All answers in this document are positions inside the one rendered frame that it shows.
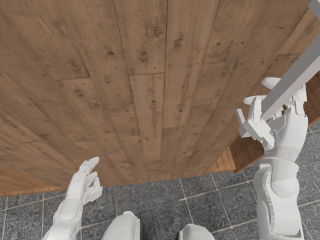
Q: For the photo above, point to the handle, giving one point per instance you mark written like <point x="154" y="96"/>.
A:
<point x="305" y="67"/>

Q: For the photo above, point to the robot left hand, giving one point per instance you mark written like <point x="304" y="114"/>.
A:
<point x="79" y="186"/>

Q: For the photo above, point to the left robot shin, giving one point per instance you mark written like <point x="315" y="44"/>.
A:
<point x="128" y="212"/>

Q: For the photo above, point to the robot right forearm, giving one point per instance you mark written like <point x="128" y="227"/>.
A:
<point x="277" y="190"/>

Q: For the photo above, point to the robot right hand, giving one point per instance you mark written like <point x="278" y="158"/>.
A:
<point x="289" y="130"/>

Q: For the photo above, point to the robot left forearm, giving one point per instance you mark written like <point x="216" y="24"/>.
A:
<point x="67" y="220"/>

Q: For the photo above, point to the robot left thigh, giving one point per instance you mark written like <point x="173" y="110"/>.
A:
<point x="123" y="227"/>

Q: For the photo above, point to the wardrobe door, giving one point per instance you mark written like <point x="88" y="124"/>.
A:
<point x="151" y="87"/>
<point x="12" y="180"/>

